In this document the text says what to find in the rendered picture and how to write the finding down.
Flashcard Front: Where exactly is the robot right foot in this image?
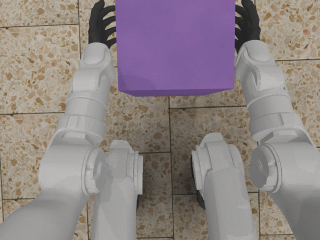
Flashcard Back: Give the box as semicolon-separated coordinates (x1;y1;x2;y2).
190;156;206;210

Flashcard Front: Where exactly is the robot left upper arm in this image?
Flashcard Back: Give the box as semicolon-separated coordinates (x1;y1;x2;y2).
0;144;108;240

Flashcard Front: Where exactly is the carton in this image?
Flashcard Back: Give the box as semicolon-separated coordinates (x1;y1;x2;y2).
115;0;236;97

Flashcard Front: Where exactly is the right robot hand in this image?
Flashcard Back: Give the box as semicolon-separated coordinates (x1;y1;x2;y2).
234;0;261;54

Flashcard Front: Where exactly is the robot right thigh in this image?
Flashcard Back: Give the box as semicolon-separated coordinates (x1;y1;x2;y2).
191;140;258;240

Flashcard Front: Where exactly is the left robot forearm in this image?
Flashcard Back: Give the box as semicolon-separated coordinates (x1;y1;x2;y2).
38;42;117;185

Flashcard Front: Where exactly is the left robot hand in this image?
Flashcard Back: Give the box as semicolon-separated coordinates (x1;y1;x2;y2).
88;0;117;49

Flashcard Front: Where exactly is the robot right upper arm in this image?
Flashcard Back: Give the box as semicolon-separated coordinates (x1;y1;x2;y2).
249;142;320;240

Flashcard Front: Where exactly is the right robot forearm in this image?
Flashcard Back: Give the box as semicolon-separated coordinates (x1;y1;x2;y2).
234;40;320;154

